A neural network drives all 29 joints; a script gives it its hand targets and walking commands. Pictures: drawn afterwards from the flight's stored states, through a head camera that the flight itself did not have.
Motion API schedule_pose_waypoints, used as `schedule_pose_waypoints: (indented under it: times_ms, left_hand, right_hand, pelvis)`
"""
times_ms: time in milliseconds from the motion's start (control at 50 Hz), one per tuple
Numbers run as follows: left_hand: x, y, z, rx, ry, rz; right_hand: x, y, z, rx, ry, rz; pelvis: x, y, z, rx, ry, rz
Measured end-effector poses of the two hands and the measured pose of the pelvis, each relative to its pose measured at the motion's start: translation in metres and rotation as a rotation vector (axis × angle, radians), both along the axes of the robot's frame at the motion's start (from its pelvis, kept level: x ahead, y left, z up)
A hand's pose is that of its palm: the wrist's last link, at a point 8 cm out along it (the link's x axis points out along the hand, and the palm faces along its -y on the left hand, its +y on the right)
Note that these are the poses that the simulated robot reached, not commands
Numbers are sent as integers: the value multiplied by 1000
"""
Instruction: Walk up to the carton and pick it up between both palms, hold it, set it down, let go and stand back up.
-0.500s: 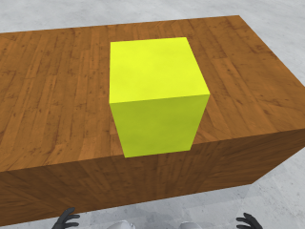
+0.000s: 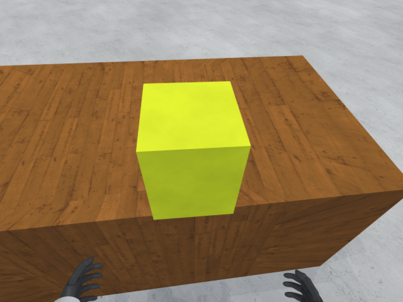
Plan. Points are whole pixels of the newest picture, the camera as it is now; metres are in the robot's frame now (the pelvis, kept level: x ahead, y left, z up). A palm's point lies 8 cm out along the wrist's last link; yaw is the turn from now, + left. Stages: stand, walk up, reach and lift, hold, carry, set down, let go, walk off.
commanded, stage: reach and lift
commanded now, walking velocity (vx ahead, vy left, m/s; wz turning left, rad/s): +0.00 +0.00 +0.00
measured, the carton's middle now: (190, 152) +0.44 +0.02 +0.04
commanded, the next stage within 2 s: none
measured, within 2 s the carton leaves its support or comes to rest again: neither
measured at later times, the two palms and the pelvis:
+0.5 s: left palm (79, 272) +0.20 +0.24 -0.03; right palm (307, 270) +0.19 -0.20 -0.03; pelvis +0.04 +0.00 +0.01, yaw +0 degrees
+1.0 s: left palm (79, 256) +0.21 +0.22 +0.02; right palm (302, 233) +0.24 -0.19 +0.03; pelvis +0.05 -0.01 +0.01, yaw +2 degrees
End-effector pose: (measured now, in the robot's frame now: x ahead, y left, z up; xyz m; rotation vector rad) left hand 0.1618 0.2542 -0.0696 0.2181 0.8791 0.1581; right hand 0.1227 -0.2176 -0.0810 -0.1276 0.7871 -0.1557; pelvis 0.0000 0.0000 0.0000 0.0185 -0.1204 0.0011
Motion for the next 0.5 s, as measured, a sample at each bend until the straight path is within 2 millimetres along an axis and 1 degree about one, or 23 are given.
schedule_pose_waypoints:
  times_ms: [80,160,340,420,500]
  left_hand:
    - [3,0,8,-8,-50,3]
    - [12,-4,15,-24,-106,-3]
    - [35,-14,27,-61,-223,-7]
    - [39,-16,32,-71,-267,2]
    - [38,-17,38,-77,-306,14]
  right_hand:
    - [1,7,5,16,-30,-2]
    - [8,10,12,21,-72,0]
    - [41,8,34,18,-164,15]
    - [55,9,44,27,-201,25]
    - [67,13,52,44,-238,32]
  pelvis:
    - [1,-2,2,2,10,-4]
    - [4,-2,3,2,21,-7]
    - [18,0,7,-2,40,-10]
    - [27,1,9,-5,46,-6]
    - [35,1,9,-9,50,-1]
